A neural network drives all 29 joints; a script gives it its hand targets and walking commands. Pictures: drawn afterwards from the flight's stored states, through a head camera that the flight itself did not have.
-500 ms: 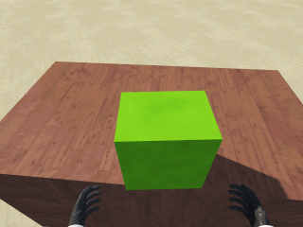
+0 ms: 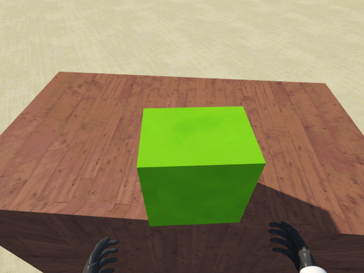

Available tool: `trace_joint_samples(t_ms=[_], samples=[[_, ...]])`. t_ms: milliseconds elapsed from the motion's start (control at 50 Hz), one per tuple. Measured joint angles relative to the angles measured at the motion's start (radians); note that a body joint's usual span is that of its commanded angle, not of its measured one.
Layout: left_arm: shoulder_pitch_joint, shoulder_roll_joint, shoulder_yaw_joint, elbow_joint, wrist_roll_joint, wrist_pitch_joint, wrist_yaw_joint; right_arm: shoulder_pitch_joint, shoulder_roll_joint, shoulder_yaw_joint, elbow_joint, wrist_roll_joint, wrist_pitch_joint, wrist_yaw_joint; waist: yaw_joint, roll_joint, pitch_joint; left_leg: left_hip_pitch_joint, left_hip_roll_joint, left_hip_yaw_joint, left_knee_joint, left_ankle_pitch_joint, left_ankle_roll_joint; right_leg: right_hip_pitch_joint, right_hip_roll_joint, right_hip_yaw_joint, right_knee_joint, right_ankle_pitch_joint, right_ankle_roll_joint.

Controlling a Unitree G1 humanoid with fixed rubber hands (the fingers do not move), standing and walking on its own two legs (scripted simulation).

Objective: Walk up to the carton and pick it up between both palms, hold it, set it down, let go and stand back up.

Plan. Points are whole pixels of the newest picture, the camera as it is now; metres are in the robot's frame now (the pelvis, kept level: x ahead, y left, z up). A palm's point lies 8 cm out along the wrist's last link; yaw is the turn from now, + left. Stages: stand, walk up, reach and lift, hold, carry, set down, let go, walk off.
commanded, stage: set down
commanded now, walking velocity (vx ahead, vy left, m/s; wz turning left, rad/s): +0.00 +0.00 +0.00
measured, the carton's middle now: (194, 168) +0.37 -0.01 +0.03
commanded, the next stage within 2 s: let go in 0.32 s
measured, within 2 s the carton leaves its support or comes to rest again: neither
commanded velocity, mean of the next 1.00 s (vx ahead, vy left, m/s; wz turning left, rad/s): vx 0.00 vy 0.00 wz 0.00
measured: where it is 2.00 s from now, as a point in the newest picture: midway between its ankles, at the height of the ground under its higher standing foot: outside the picture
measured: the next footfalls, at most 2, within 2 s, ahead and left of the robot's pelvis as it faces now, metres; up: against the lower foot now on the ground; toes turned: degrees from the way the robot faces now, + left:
none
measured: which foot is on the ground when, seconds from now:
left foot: down 0.00-1.00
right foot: down 0.00-1.00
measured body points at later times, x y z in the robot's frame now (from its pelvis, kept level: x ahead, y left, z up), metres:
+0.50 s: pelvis +0.00 +0.00 +0.00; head +0.00 +0.01 +0.45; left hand +0.17 +0.24 -0.09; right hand +0.16 -0.23 -0.09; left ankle -0.02 +0.10 -0.75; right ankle +0.00 -0.10 -0.75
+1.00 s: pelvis +0.00 -0.01 -0.01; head -0.01 +0.00 +0.44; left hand +0.15 +0.24 -0.10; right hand +0.16 -0.25 -0.10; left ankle -0.01 +0.10 -0.75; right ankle +0.00 -0.10 -0.75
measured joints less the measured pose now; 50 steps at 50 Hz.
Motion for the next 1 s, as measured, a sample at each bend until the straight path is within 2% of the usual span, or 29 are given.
trace_joint_samples(t_ms=[160,260,500,880,1000], samples=[[-0.022,-0.017,0.005,0.033,0.030,0.042,0.002,-0.032,-0.010,-0.003,0.034,-0.020,0.021,0.009,-0.005,0.001,0.017,0.006,-0.002,0.005,0.017,-0.007,0.005,0.006,-0.003,0.001,0.013,-0.004,0.005],[-0.035,-0.019,-0.004,0.042,0.019,0.042,0.003,-0.023,-0.006,-0.006,0.109,-0.046,0.071,0.005,0.009,0.012,0.021,-0.009,-0.004,0.003,0.035,-0.014,0.008,-0.006,-0.007,-0.004,0.029,-0.011,0.008],[-0.022,0.031,-0.018,0.041,-0.033,0.021,-0.007,0.005,0.015,-0.022,0.133,-0.057,0.000,-0.012,0.004,0.034,0.012,-0.055,0.002,0.007,0.060,-0.024,0.004,-0.053,-0.003,-0.006,0.055,-0.020,0.004],[-0.020,0.018,-0.010,0.026,-0.019,0.022,-0.013,-0.003,0.013,-0.012,0.135,-0.042,-0.007,-0.023,0.011,0.013,0.004,-0.066,0.008,-0.010,0.060,-0.020,-0.011,-0.062,0.000,-0.029,0.064,-0.029,-0.011],[0.034,0.032,0.023,0.121,0.013,-0.097,-0.028,0.046,-0.031,-0.002,0.113,-0.045,0.099,-0.057,0.002,0.038,-0.053,-0.128,0.009,-0.021,0.124,-0.050,-0.005,-0.114,-0.002,-0.041,0.112,-0.055,-0.007]])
